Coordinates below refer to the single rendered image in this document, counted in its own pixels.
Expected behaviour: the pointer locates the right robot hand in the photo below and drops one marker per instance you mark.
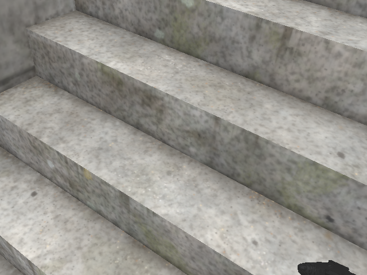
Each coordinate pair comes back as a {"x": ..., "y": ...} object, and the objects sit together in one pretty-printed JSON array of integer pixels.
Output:
[{"x": 323, "y": 268}]

